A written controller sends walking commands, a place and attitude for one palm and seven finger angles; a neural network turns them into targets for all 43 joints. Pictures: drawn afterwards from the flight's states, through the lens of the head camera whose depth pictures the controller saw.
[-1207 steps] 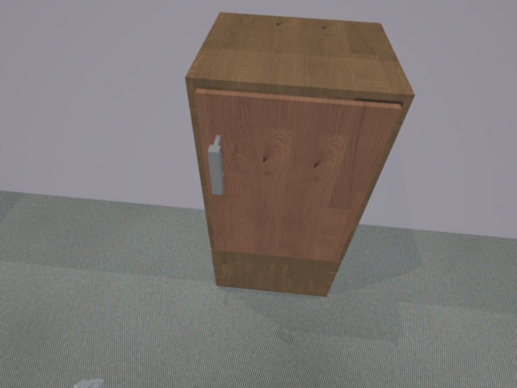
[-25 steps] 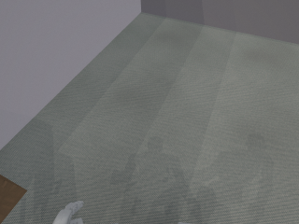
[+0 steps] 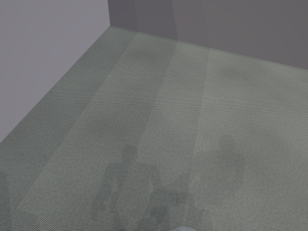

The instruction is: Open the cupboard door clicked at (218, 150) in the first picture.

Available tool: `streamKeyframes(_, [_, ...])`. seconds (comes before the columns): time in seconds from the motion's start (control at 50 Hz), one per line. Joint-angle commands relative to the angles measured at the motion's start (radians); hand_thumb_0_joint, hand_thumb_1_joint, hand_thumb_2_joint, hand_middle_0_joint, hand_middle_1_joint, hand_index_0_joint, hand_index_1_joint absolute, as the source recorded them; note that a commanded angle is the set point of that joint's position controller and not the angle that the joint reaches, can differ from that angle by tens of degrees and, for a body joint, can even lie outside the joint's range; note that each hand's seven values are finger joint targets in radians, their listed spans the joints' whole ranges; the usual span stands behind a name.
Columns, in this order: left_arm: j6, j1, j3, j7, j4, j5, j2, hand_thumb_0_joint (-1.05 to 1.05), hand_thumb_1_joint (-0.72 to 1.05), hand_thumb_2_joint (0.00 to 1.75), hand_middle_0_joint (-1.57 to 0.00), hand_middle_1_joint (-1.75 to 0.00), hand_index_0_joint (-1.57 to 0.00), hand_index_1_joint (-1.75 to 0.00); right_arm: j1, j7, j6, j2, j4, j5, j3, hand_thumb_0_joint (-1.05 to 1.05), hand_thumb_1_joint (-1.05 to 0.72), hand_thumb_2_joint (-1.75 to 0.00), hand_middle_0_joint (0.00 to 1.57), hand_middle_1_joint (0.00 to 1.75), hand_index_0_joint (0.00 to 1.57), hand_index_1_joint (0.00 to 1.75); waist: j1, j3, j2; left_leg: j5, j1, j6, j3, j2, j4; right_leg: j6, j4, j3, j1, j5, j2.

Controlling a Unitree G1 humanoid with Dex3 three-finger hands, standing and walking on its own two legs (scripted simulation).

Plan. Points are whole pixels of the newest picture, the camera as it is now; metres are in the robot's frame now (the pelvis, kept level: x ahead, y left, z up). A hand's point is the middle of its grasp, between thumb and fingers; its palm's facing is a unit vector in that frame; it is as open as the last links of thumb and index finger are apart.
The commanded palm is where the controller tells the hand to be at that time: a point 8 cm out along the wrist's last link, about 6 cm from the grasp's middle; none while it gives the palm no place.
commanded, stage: walk to a spot facing it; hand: left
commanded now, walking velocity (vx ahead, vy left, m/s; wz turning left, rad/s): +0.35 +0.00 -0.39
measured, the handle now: out of the picture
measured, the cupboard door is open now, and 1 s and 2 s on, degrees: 44 44 44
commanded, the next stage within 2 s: turn to face it in 0.40 s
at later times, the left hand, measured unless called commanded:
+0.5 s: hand (132, 174) +0.31 +0.09 -0.16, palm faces -0.12 -0.97 -0.22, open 7.2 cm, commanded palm none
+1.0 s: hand (135, 144) +0.43 +0.10 -0.17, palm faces +0.11 -0.97 -0.23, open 7.3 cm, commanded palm none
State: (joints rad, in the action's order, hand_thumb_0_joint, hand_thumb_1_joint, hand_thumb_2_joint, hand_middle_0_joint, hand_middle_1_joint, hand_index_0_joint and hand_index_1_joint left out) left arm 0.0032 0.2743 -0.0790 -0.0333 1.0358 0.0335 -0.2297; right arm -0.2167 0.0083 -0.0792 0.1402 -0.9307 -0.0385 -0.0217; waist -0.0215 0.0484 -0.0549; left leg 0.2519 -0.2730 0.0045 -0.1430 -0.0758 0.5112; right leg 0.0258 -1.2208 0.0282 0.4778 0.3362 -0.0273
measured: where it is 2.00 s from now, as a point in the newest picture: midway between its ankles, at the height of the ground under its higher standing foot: (183, 198)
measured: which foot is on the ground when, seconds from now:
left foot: down 0.00-0.28, up 0.30-0.70, down 0.72-1.00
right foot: up 0.00-0.26, down 0.28-0.74, up 0.76-1.00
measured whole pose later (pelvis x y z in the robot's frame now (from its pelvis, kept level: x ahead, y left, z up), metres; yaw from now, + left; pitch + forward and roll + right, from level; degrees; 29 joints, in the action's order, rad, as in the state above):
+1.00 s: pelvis +0.36 -0.11 +0.00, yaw +5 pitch +2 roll -1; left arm -0.03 0.15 -0.07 0.01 0.94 0.02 -0.21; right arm -0.19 0.01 0.02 0.18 -0.97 -0.03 -0.04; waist 0.01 0.07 0.01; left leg 0.16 -0.39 0.02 0.03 0.00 0.52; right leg -0.06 -0.96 0.00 0.47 0.44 -0.06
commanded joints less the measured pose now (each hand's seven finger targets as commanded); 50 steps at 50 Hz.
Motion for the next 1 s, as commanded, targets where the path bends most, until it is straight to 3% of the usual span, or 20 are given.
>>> streamKeyframes(0.0, [0.017,-0.04,0.004,-0.015,-0.099,-0.003,0.006,0.0,0.9,0.9,-0.2,-0.3,-0.2,-0.3,-0.162,0.017,-0.015,0.168,-0.037,0.01,-0.037,0.0,-0.9,-0.9,0.2,0.3,0.2,0.3,0.027,-0.041,0.199,-0.265,0.167,0.089,0.107,-0.234,-0.291,-0.023,0.109,-0.015,0.145,-0.104,-0.072])
streamKeyframes(0.08, [0.013,-0.152,0.015,-0.022,-0.136,-0.002,0.021,0.0,0.9,0.9,-0.2,-0.3,-0.2,-0.3,-0.203,0.009,-0.004,0.173,-0.062,0.005,-0.041,0.0,-0.9,-0.9,0.2,0.3,0.2,0.3,0.05,0.005,0.198,-0.26,0.167,0.086,0.007,-0.223,-0.301,-0.021,0.371,0.052,0.11,-0.169,-0.071])
streamKeyframes(0.14, [0.017,-0.214,0.014,-0.024,-0.152,-0.004,-0.003,0.0,0.9,0.9,-0.2,-0.3,-0.2,-0.3,-0.222,0.004,0.006,0.192,-0.077,-0.001,-0.044,0.0,-0.9,-0.9,0.2,0.3,0.2,0.3,0.064,0.029,0.189,-0.225,0.165,0.088,0.009,-0.255,-0.287,-0.005,0.513,0.08,0.024,-0.137,-0.048])
streamKeyframes(0.2, [0.021,-0.139,0.005,-0.022,-0.124,-0.005,-0.037,0.0,0.9,0.9,-0.2,-0.3,-0.2,-0.3,-0.209,0.005,0.016,0.222,-0.085,0.001,-0.042,0.0,-0.9,-0.9,0.2,0.3,0.2,0.3,0.008,-0.001,0.164,-0.364,0.153,0.066,-0.029,-0.248,-0.147,0.025,0.594,0.119,-0.164,-0.119,-0.005])
streamKeyframes(0.22, [0.03,-0.003,-0.006,-0.017,-0.082,-0.004,-0.068,0.0,0.9,0.9,-0.2,-0.3,-0.2,-0.3,-0.188,0.004,0.017,0.223,-0.083,0.006,-0.04,0.0,-0.9,-0.9,0.2,0.3,0.2,0.3,-0.061,-0.06,0.113,-0.435,0.107,0.038,-0.07,-0.204,0.035,0.044,0.651,0.118,-0.352,-0.131,0.022])
streamKeyframes(0.24, [0.042,0.17,-0.028,-0.004,-0.03,0.003,-0.151,0.0,0.9,0.9,-0.2,-0.3,-0.2,-0.3,-0.169,-0.008,0.016,0.197,-0.068,0.02,-0.035,0.0,-0.9,-0.9,0.2,0.3,0.2,0.3,-0.135,-0.148,-0.031,-0.313,-0.085,0.0,-0.133,-0.125,0.318,0.1,0.712,-0.048,-0.607,-0.046,-0.093])
streamKeyframes(0.26, [0.047,0.286,-0.06,0.013,-0.003,-0.004,-0.27,0.0,0.9,0.9,-0.2,-0.3,-0.2,-0.3,-0.175,-0.009,0.011,0.122,-0.029,0.036,-0.023,0.0,-0.9,-0.9,0.2,0.3,0.2,0.3,-0.157,-0.249,-0.321,0.337,-0.359,-0.047,-0.099,0.035,0.656,0.213,0.874,-0.535,-0.789,-0.071,-0.387])
streamKeyframes(0.28, [0.042,0.236,-0.054,0.027,-0.01,-0.027,-0.275,0.0,0.9,0.9,-0.2,-0.3,-0.2,-0.3,-0.111,-0.006,0.015,0.166,-0.015,0.033,-0.033,0.0,-0.9,-0.9,0.2,0.3,0.2,0.3,-0.139,-0.191,-0.228,0.346,-0.436,-0.027,0.067,-0.012,0.784,0.236,0.959,-0.594,-0.715,-0.075,-0.411])
streamKeyframes(0.34, [0.045,0.015,-0.014,0.04,-0.064,-0.028,-0.136,0.0,0.9,0.9,-0.2,-0.3,-0.2,-0.3,-0.076,-0.003,0.028,0.13,-0.051,0.023,-0.039,0.0,-0.9,-0.9,0.2,0.3,0.2,0.3,-0.017,-0.046,-0.049,0.137,-0.342,-0.04,0.124,-0.102,0.71,0.189,0.977,-0.312,-0.38,-0.2,-0.308])
streamKeyframes(0.4, [0.067,-0.022,0.005,0.04,-0.062,-0.019,-0.083,0.0,0.9,0.9,-0.2,-0.3,-0.2,-0.3,-0.158,-0.009,0.055,0.074,-0.095,0.013,-0.028,0.0,-0.9,-0.9,0.2,0.3,0.2,0.3,0.05,-0.038,-0.03,0.077,-0.211,-0.055,0.086,-0.083,0.539,0.163,0.996,-0.134,-0.251,-0.362,-0.232])
streamKeyframes(0.46, [0.083,0.009,0.006,0.038,-0.034,-0.02,-0.063,0.0,0.9,0.9,-0.2,-0.3,-0.2,-0.3,-0.142,-0.016,0.06,0.054,-0.096,0.016,-0.029,0.0,-0.9,-0.9,0.2,0.3,0.2,0.3,0.054,-0.033,-0.005,-0.012,-0.231,-0.057,0.075,-0.063,0.436,0.168,1.02,-0.1,-0.286,-0.381,-0.213])
streamKeyframes(0.6, [0.082,0.051,0.022,0.052,0.014,-0.019,-0.062,0.0,0.9,0.9,-0.2,-0.3,-0.2,-0.3,0.009,-0.016,0.05,0.061,-0.055,0.029,-0.017,0.0,-0.9,-0.9,0.2,0.3,0.2,0.3,0.027,-0.005,-0.051,-0.056,-0.215,-0.029,0.059,-0.01,0.188,0.119,0.91,0.016,-0.445,-0.753,-0.241])
streamKeyframes(0.66, [0.066,0.038,0.015,0.061,0.009,-0.022,-0.081,0.0,0.9,0.9,-0.2,-0.3,-0.2,-0.3,-0.054,-0.011,0.053,0.097,-0.071,0.021,-0.023,0.0,-0.9,-0.9,0.2,0.3,0.2,0.3,0.074,-0.024,-0.014,-0.146,-0.078,-0.008,0.044,0.032,0.059,0.065,0.723,0.077,-0.449,-0.85,-0.229])
streamKeyframes(0.68, [0.059,0.048,0.013,0.062,0.003,-0.025,-0.085,0.0,0.9,0.9,-0.2,-0.3,-0.2,-0.3,-0.127,-0.009,0.053,0.137,-0.086,0.014,-0.031,0.0,-0.9,-0.9,0.2,0.3,0.2,0.3,0.097,-0.077,0.057,-0.374,0.062,0.016,0.075,0.022,0.016,0.023,0.571,0.113,-0.392,-0.761,-0.199])
streamKeyframes(0.7, [0.05,0.095,0.011,0.064,-0.012,-0.036,-0.063,0.0,0.9,0.9,-0.2,-0.3,-0.2,-0.3,-0.194,-0.001,0.049,0.216,-0.085,0.002,-0.044,0.0,-0.9,-0.9,0.2,0.3,0.2,0.3,0.105,-0.176,0.244,-0.721,0.244,0.114,0.312,-0.158,0.007,-0.043,0.363,0.149,-0.221,-0.403,-0.098])
streamKeyframes(0.72, [0.045,0.108,0.02,0.063,-0.035,-0.047,-0.039,0.0,0.9,0.9,-0.2,-0.3,-0.2,-0.3,-0.237,0.01,0.055,0.272,-0.086,0.01,-0.053,0.0,-0.9,-0.9,0.2,0.3,0.2,0.3,0.107,-0.235,0.397,-1.036,0.34,0.261,0.564,-0.352,-0.048,-0.071,0.102,0.1,-0.066,0.318,0.012])
streamKeyframes(0.74, [0.032,0.037,0.022,0.068,-0.07,-0.034,-0.07,0.0,0.9,0.9,-0.2,-0.3,-0.2,-0.3,-0.22,0.014,0.067,0.274,-0.085,0.014,-0.056,0.0,-0.9,-0.9,0.2,0.3,0.2,0.3,0.108,-0.186,0.253,-0.821,0.236,0.276,0.539,-0.338,-0.088,-0.052,0.022,-0.007,-0.062,0.336,0.0])
streamKeyframes(0.78, [0.02,-0.028,0.006,0.06,-0.092,-0.022,-0.048,0.0,0.9,0.9,-0.2,-0.3,-0.2,-0.3,-0.109,0.025,0.066,0.243,-0.041,0.014,-0.052,0.0,-0.9,-0.9,0.2,0.3,0.2,0.3,0.069,-0.104,0.208,-0.538,0.1,0.239,0.535,-0.297,-0.146,-0.071,-0.015,-0.039,0.042,0.233,-0.043])
streamKeyframes(0.84, [-0.002,-0.024,0.0,0.048,-0.096,-0.018,-0.032,0.0,0.9,0.9,-0.2,-0.3,-0.2,-0.3,-0.03,0.027,0.062,0.224,-0.009,0.015,-0.048,0.0,-0.9,-0.9,0.2,0.3,0.2,0.3,0.025,-0.102,0.159,-0.431,0.02,0.166,0.391,-0.191,-0.17,-0.087,0.082,-0.035,-0.006,0.104,-0.039])
streamKeyframes(0.98, [-0.027,-0.074,-0.007,0.049,-0.163,-0.017,-0.039,0.0,0.9,0.9,-0.2,-0.3,-0.2,-0.3,0.018,0.009,0.093,0.269,0.032,0.007,-0.083,0.0,-0.9,-0.9,0.2,0.3,0.2,0.3,0.03,-0.104,0.228,-0.063,-0.072,0.147,0.44,-0.134,-0.2,-0.092,0.384,0.004,-0.11,0.103,-0.001])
